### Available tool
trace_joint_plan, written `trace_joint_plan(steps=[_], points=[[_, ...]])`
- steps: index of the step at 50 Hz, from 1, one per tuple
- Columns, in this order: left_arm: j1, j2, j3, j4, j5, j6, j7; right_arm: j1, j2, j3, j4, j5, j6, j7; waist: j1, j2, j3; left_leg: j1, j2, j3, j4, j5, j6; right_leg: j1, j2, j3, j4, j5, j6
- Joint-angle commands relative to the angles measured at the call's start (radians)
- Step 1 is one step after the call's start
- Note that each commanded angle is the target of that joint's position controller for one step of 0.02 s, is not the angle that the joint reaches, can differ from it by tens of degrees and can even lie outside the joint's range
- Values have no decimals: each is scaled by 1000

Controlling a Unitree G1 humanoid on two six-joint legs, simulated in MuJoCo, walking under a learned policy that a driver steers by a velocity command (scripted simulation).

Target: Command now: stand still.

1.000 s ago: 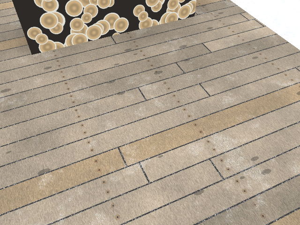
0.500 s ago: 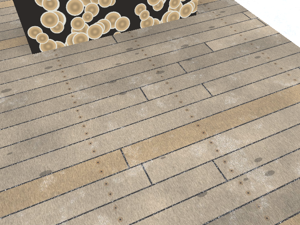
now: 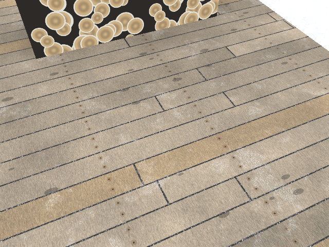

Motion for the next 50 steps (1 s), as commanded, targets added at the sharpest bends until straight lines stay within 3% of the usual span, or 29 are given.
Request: trace_joint_plan(steps=[1,6,8,9,11,12,14,15,16,17,18,21,23,24,25,26,27,28,30,31,32,35,36,40,45,47,48,49,50], points=[[78,62,7,0,0,-2,2,93,-67,-9,-1,0,-3,-2,0,9,67,-88,136,-114,-79,192,9,17,-97,92,-40,138,-24],[82,60,5,2,0,-1,3,99,-65,-8,-1,0,-4,-2,0,9,68,-85,136,-115,-80,206,10,16,-98,90,-36,138,-22],[81,59,6,1,3,1,2,115,-77,-14,1,-2,-1,-1,-9,21,59,-80,121,-126,-107,3,24,0,-69,67,-15,10,-26],[72,65,11,-9,6,2,-1,128,-106,-27,1,-1,5,-1,-17,48,72,-80,123,-153,-122,-167,47,-44,-32,33,41,-105,-34],[19,68,18,-49,26,5,-14,184,-153,-52,6,-3,18,4,-53,129,158,-82,227,-314,-216,-517,127,-233,22,-49,208,-274,-39],[-14,59,18,-75,36,2,-22,205,-159,-59,8,-4,20,6,-66,141,212,-86,296,-385,-261,-584,165,-321,5,-66,289,-274,-46],[-81,67,26,-128,36,-14,-36,234,-151,-64,13,-19,8,10,-74,112,252,-52,362,-449,-295,-495,209,-458,-49,-24,441,-279,-57],[-123,90,36,-148,32,-27,-42,246,-130,-60,9,-22,0,11,-81,42,233,45,321,-371,-284,-329,187,-525,-54,-12,483,-272,-56],[-84,61,33,-157,31,-34,-47,236,-171,-72,10,-23,-7,13,-60,124,195,38,361,-418,-279,-360,215,-515,-70,-8,474,-247,-59],[-96,82,40,-170,28,-42,-52,205,-157,-70,-3,-18,-17,12,-44,103,196,21,348,-392,-281,-304,206,-494,-87,3,453,-213,-54],[-118,95,47,-184,23,-49,-59,183,-149,-66,-14,-17,-28,14,-37,76,172,16,323,-341,-267,-232,187,-457,-70,-10,410,-190,-54],[-113,80,54,-205,12,-50,-67,164,-176,-72,-29,-13,-45,16,-15,90,152,-61,279,-235,-217,-124,160,-294,-38,-50,287,-141,-57],[-16,72,60,-184,7,-53,-66,132,-185,-74,-37,-5,-48,22,41,85,135,-179,249,-175,-127,-54,139,-75,7,-101,175,-49,-64],[85,94,74,-150,6,-57,-60,128,-180,-71,-41,-6,-53,26,81,55,98,-241,215,-136,-18,62,119,82,44,-112,134,-57,-68],[225,147,97,-112,11,-69,-49,124,-153,-60,-47,-10,-62,32,141,-29,25,-319,152,-57,203,141,86,264,-20,-17,72,-113,-88],[369,271,125,-100,25,-74,-37,123,-65,-37,-100,3,-66,43,171,-293,-63,-520,17,77,589,-78,20,411,-317,451,-149,-435,-181],[371,252,119,-78,17,-57,-38,100,-128,-57,-121,-21,-63,52,137,-272,-48,-614,-7,-15,805,-254,39,332,-396,736,-279,-585,-245],[216,219,106,-123,17,-53,-40,45,-138,-63,-139,-28,-57,60,61,-129,57,-663,74,-55,886,-165,59,223,-382,625,-256,-607,-227],[84,160,85,-170,14,-70,-52,10,-109,-62,-137,-19,-65,70,3,14,101,-577,133,-78,806,5,60,78,-277,372,-256,-249,-166],[87,151,78,-163,9,-77,-46,43,-89,-61,-134,-25,-56,74,-22,-42,71,-543,137,-58,773,18,43,53,-267,329,-269,-214,-172],[99,133,71,-156,10,-85,-42,40,-99,-64,-132,-31,-45,76,-28,-46,73,-522,143,-51,763,35,30,37,-245,285,-276,-135,-172],[188,109,57,-125,6,-100,-36,-51,-116,-74,-159,-24,-25,78,-18,-26,96,-593,138,-11,719,91,14,94,-192,152,-265,154,-154],[206,136,59,-121,10,-102,-34,-89,-98,-70,-179,-25,-22,81,-17,-65,87,-616,138,-2,671,112,4,99,-213,164,-270,160,-176],[238,122,47,-121,11,-107,-35,-303,-96,-63,-256,-18,-22,85,16,-49,119,-637,113,41,446,200,-17,127,-184,88,-269,337,-185],[264,141,50,-106,11,-112,-26,-407,-108,-61,-301,-10,-28,80,27,-83,122,-514,66,79,234,237,29,198,-201,43,-239,503,-177],[243,160,55,-106,15,-112,-23,-356,-133,-73,-294,-12,-36,71,-8,-85,84,-419,28,92,204,184,68,252,-213,22,-141,748,-162],[231,178,61,-106,19,-109,-20,-270,-149,-83,-270,-12,-42,64,-47,-94,34,-326,2,92,196,143,88,272,-216,13,-28,878,-151],[217,189,65,-107,20,-102,-20,-120,-168,-97,-220,-13,-49,56,-109,-77,-47,-177,-30,105,149,147,108,267,-195,-9,148,920,-137],[215,185,63,-115,14,-98,-22,37,-205,-115,-172,-29,-58,47,-166,-57,-134,56,33,43,123,146,134,131,-163,-24,370,742,-123]])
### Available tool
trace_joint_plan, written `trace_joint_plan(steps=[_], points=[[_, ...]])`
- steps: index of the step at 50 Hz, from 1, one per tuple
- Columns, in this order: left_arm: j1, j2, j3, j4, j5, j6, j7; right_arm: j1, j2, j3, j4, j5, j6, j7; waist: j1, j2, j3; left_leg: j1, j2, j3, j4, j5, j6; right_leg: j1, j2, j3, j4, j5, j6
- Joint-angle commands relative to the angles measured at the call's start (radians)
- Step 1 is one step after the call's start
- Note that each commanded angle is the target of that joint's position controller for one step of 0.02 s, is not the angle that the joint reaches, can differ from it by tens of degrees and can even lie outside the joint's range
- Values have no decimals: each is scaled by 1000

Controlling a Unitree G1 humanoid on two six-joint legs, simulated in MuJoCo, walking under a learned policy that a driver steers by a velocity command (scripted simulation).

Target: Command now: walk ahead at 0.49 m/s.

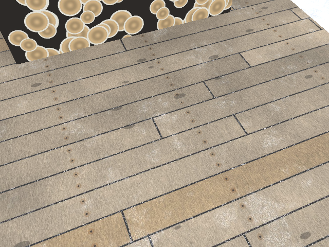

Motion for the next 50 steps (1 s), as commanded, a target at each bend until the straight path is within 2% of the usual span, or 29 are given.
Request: trace_joint_plan(steps=[1,2,3,4,5,6,7,10,12,16,17,20,22,25,26,27,28,29,30,31,32,33,34,36,38,39,40,45,50], points=[[55,78,10,-71,-28,1,-6,528,-252,-84,94,-39,-16,-29,-206,89,-322,744,294,-409,-60,-188,131,-468,-100,-27,785,547,-67],[117,68,17,-71,-46,2,-16,502,-273,-91,96,-17,-2,-15,-163,219,-406,832,453,-850,-246,-238,247,-700,57,58,1060,-54,-54],[-2,126,32,-94,-24,8,-12,376,-224,-79,80,6,3,-10,-119,77,-256,702,392,-729,-274,-351,196,-789,-32,127,1090,46,-73],[-97,125,32,-122,-12,2,-16,296,-152,-59,67,14,-4,-6,-107,17,-133,541,356,-583,-305,-301,158,-792,-72,121,1028,137,-76],[-142,117,36,-126,-3,-1,-16,284,-105,-43,78,6,-18,-2,-82,-34,-48,408,297,-468,-315,-62,103,-729,-105,128,954,184,-80],[-109,79,33,-122,8,13,-21,285,-80,-34,95,11,-21,-10,-36,1,-57,362,261,-392,-337,-66,85,-688,-121,120,906,197,-72],[-76,64,29,-112,18,29,-28,293,-72,-29,102,11,-26,-16,-19,31,-59,313,252,-360,-356,-44,86,-645,-132,115,873,194,-59],[-143,67,33,-138,19,54,-37,360,-99,-28,124,12,-44,-21,-7,16,-23,305,220,-276,-382,74,87,-691,-142,87,797,228,-34],[-232,73,32,-175,21,63,-43,398,-128,-30,130,14,-44,-22,-19,42,5,309,219,-249,-415,62,88,-762,-162,68,717,305,-16],[-416,92,30,-231,7,61,-48,487,-96,-16,144,19,-40,-22,-71,29,32,406,166,-177,-414,228,42,-836,-141,16,523,436,5],[-443,73,23,-246,3,59,-49,501,-111,-16,147,16,-41,-22,-74,59,29,414,178,-169,-405,270,46,-818,-139,12,457,455,5],[-535,73,17,-273,-1,53,-49,545,-111,-14,161,13,-41,-27,-102,59,37,488,178,-141,-388,314,47,-795,-105,-20,336,485,-7],[-587,86,19,-296,-1,49,-48,584,-114,-13,174,9,-37,-33,-120,63,43,550,207,-179,-357,375,62,-804,-95,-15,303,461,-16],[-550,113,28,-306,-2,30,-43,533,-146,-22,165,-1,-32,-42,-70,69,30,612,231,-194,-254,548,56,-725,-65,1,219,356,-48],[-477,129,37,-285,-3,23,-35,509,-158,-26,159,-1,-31,-43,-39,78,-6,597,220,-191,-180,658,41,-612,-33,-10,197,320,-58],[-339,149,49,-242,0,14,-26,488,-166,-28,155,2,-28,-39,22,61,-79,564,190,-174,-29,698,24,-438,-5,-24,139,340,-74],[-167,194,67,-196,19,2,-14,472,-151,-24,141,13,-29,-35,89,25,-187,417,143,-149,182,531,7,-176,-77,40,124,363,-103],[-44,299,93,-194,53,-2,-4,536,-55,-2,101,54,-28,-26,83,-141,-347,105,27,-88,535,80,-35,133,-379,413,87,220,-176],[-81,313,100,-202,32,15,-17,592,-77,-15,104,57,-19,-32,48,-230,-425,-62,-60,-129,746,-425,-32,170,-508,713,-34,203,-240],[-191,236,82,-223,15,24,-22,513,-131,-33,98,35,-7,-36,6,-95,-280,-111,20,-181,799,-341,-22,28,-460,595,-54,104,-206],[-249,166,61,-229,8,16,-25,432,-111,-31,79,21,-8,-31,-1,-22,-138,-113,55,-187,753,-265,-23,-128,-415,449,-83,200,-169],[-287,142,55,-226,8,12,-21,418,-77,-29,75,19,-2,-24,-30,-39,-97,-92,83,-177,710,-223,-27,-215,-376,354,-129,183,-142],[-289,120,48,-217,3,7,-14,413,-78,-34,69,2,11,-15,-51,-61,-59,-66,103,-174,680,-204,-33,-292,-341,275,-159,217,-120],[-250,106,43,-196,0,-8,-9,417,-57,-36,62,-6,37,-1,-73,-76,-45,-46,110,-162,668,-176,-43,-332,-319,181,-174,331,-110],[-222,125,48,-186,-8,-21,-6,372,-46,-37,43,-5,51,8,-82,-62,-38,-102,115,-149,650,-112,-49,-315,-296,91,-188,390,-95],[-204,146,52,-184,-6,-25,-6,338,-45,-35,21,-7,56,13,-81,-83,-29,-133,128,-145,626,-77,-55,-316,-317,74,-196,412,-107],[-187,140,50,-178,-5,-27,-7,292,-56,-36,6,-8,59,16,-74,-73,-11,-172,133,-142,603,-41,-60,-302,-309,46,-201,443,-106],[-127,144,44,-163,-3,-27,-3,103,-49,-22,-64,-4,53,36,-41,-64,24,-179,104,-68,314,108,-69,-247,-270,-97,-187,590,-90],[-50,181,52,-138,-1,-8,11,-18,-64,-17,-124,-12,50,47,-11,-73,41,-146,67,14,143,34,-23,-91,-316,-164,-130,763,-88]])
Over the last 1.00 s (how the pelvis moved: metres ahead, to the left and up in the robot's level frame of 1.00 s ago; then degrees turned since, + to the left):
0.36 -0.05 -0.03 0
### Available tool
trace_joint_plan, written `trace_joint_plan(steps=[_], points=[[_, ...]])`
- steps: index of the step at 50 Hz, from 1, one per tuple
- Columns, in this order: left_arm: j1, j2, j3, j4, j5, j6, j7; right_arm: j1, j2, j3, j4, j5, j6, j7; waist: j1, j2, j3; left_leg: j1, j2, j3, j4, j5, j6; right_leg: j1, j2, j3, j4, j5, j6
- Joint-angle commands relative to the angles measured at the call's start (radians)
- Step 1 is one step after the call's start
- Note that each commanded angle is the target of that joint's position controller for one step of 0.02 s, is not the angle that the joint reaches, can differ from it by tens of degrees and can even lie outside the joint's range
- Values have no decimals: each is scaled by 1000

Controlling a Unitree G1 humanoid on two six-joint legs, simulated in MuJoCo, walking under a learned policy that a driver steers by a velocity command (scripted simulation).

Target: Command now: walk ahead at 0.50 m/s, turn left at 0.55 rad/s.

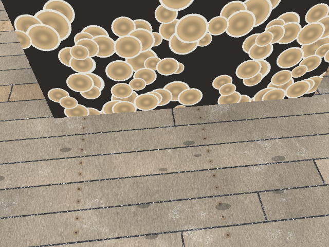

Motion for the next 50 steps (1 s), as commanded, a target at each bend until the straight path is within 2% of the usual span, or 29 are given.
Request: trace_joint_plan(steps=[1,3,5,6,7,8,9,10,11,12,13,15,18,21,27,29,31,33,34,35,36,37,38,39,40,41,43,46,50], points=[[42,158,30,-29,2,5,13,-85,-40,-3,-88,-5,-12,4,-16,-109,46,23,-44,57,-73,-77,40,26,-297,55,-1,735,-97],[29,189,38,-31,4,19,18,-16,-66,-16,-74,-8,-11,-5,-52,-138,-7,127,-114,95,-87,-184,79,69,-297,24,151,1032,-86],[9,218,46,-45,1,41,13,190,-105,-40,-17,-10,-23,-19,-140,-123,-127,367,-183,91,-179,-212,128,24,-290,9,483,1033,-73],[-12,210,44,-72,-3,43,8,337,-177,-67,22,-24,-30,-34,-211,-46,-219,612,-90,-69,-250,-254,176,-172,-267,5,768,756,-39],[7,97,23,-165,-26,32,-12,312,-306,-98,-4,-22,-26,-44,-134,229,-294,929,231,-637,-322,-238,337,-660,-54,34,1166,-148,30],[-105,171,36,-195,-14,21,-19,351,-309,-96,-17,-2,-11,-50,-169,47,-327,951,273,-817,-429,-179,357,-802,-10,278,1259,-206,31],[-185,151,28,-222,-18,9,-24,310,-277,-87,-2,8,-7,-60,-150,-1,-200,859,248,-641,-432,-114,315,-863,-74,322,1215,-97,17],[-171,146,26,-207,-16,0,-20,269,-216,-71,7,19,-18,-59,-102,-69,-89,703,195,-520,-430,101,254,-802,-115,321,1097,-28,9],[-161,139,27,-197,0,13,-19,200,-184,-61,-5,27,-22,-62,-51,-95,-75,627,118,-425,-453,87,195,-739,-136,328,1016,-4,7],[-105,134,25,-194,19,33,-19,178,-170,-54,-19,33,-30,-65,-20,-30,-86,557,115,-403,-469,160,213,-670,-141,328,984,1,24],[-103,139,25,-194,29,53,-20,181,-153,-47,-19,37,-41,-63,-11,-21,-87,521,96,-389,-475,208,215,-636,-145,333,965,-8,38],[-124,124,23,-203,29,74,-30,212,-170,-47,-11,39,-59,-62,-3,-44,-75,487,60,-342,-497,203,206,-634,-143,316,886,13,60],[-234,120,18,-239,28,83,-39,296,-183,-45,8,34,-67,-60,-43,-8,-37,502,45,-319,-533,223,173,-706,-145,294,756,140,69],[-333,126,15,-267,21,84,-43,357,-173,-39,22,36,-69,-58,-87,15,-25,577,42,-311,-547,201,122,-758,-135,288,626,256,60],[-498,126,3,-331,11,71,-55,435,-178,-27,46,22,-73,-69,-140,35,17,702,73,-301,-525,263,117,-775,-89,260,432,314,22],[-514,129,1,-349,8,64,-57,440,-188,-26,54,16,-73,-75,-131,45,36,732,96,-304,-504,315,116,-746,-72,261,373,277,-3],[-462,150,7,-344,2,57,-50,411,-205,-28,57,12,-76,-84,-89,48,33,726,106,-288,-462,441,87,-631,-40,252,312,213,-36],[-282,190,29,-290,-6,43,-29,358,-223,-28,51,4,-81,-83,-2,56,-65,709,84,-262,-274,699,63,-383,24,232,252,153,-73],[-117,215,41,-236,1,32,-13,337,-225,-28,47,10,-85,-79,68,17,-156,641,33,-219,-88,653,42,-177,5,253,206,198,-101],[14,284,56,-221,37,22,5,354,-149,-4,10,41,-91,-71,98,-88,-296,401,-41,-189,216,368,10,122,-227,523,195,141,-171],[28,351,78,-201,36,28,-3,471,-110,-1,29,74,-85,-76,40,-316,-384,156,-232,-125,566,-431,-31,254,-468,981,79,327,-305],[-83,283,60,-215,5,32,-19,430,-175,-11,43,39,-80,-84,-3,-172,-271,91,-168,-219,637,-410,-23,133,-433,947,55,445,-293],[-162,204,37,-219,-5,27,-27,345,-169,-10,43,29,-80,-81,-18,-58,-160,98,-126,-229,606,-355,-35,7,-390,747,72,609,-274],[-172,154,21,-202,-1,23,-28,319,-146,-4,48,27,-82,-75,-33,-19,-108,126,-91,-212,539,-340,-35,-79,-336,612,55,744,-238],[-201,126,7,-189,-4,22,-22,249,-151,-7,30,14,-75,-67,-41,-29,-86,164,-62,-188,456,-315,-38,-137,-260,520,15,763,-182],[-199,148,4,-168,-11,14,-19,313,-131,-2,51,4,-60,-62,-74,-104,-91,208,-71,-178,427,-306,-47,-162,-277,481,21,915,-203],[-162,147,-1,-128,-20,-5,-24,316,-116,1,80,-11,-41,-61,-84,-117,-102,221,-85,-158,397,-301,-57,-172,-255,411,34,1064,-203],[-169,161,-9,-100,-28,-10,-24,263,-103,7,88,-10,-33,-53,-91,-133,-117,209,-72,-104,232,-245,-75,-175,-211,334,33,1063,-181],[-147,159,-22,-56,-24,1,-25,145,-77,29,83,11,-35,-46,-65,-147,-128,327,-55,-75,12,-154,-85,-234,-193,291,42,954,-146]])
Over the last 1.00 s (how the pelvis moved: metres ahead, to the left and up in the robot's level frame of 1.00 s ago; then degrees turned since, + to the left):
0.54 -0.01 0.02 17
